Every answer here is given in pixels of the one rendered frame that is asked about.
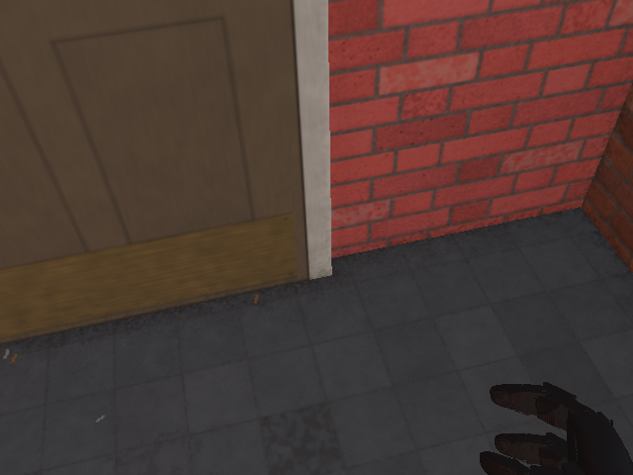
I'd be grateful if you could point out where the robot right hand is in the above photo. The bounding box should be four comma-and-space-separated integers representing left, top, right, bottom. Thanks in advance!
480, 382, 633, 475

